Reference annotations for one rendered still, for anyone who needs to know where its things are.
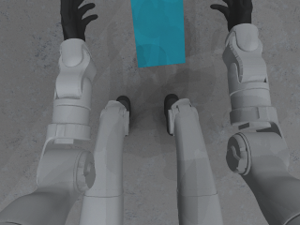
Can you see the robot right forearm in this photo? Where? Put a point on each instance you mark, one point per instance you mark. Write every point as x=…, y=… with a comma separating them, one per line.
x=248, y=82

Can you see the left robot shin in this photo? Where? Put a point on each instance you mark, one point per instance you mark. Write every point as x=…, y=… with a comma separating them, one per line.
x=112, y=103

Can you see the carton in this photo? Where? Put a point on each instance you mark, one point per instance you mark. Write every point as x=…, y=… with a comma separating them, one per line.
x=159, y=32

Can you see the robot left hand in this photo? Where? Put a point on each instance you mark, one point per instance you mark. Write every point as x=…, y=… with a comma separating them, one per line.
x=72, y=21

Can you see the robot left upper arm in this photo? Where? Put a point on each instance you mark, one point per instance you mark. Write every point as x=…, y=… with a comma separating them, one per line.
x=63, y=175

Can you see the robot right hand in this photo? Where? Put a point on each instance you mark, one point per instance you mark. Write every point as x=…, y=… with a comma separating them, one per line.
x=236, y=12

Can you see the robot left forearm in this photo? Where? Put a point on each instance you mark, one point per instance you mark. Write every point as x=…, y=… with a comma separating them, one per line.
x=72, y=101

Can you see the right robot foot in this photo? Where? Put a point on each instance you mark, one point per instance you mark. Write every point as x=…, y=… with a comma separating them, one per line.
x=168, y=102

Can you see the robot right upper arm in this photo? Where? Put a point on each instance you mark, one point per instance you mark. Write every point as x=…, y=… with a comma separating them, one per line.
x=262, y=159

